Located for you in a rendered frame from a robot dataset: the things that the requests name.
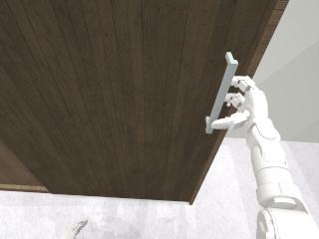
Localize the right robot upper arm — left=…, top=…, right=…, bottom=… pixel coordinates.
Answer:
left=256, top=207, right=319, bottom=239

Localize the robot right hand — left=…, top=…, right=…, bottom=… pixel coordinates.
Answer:
left=211, top=76, right=268, bottom=130

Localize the wardrobe door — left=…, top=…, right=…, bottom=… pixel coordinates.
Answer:
left=0, top=0, right=278, bottom=202
left=0, top=140, right=44, bottom=186

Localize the handle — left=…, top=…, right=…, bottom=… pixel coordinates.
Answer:
left=205, top=52, right=238, bottom=134

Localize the robot left hand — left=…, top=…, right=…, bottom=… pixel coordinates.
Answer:
left=59, top=217, right=88, bottom=239

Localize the right robot forearm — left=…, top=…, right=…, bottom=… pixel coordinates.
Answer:
left=245, top=117, right=319, bottom=234

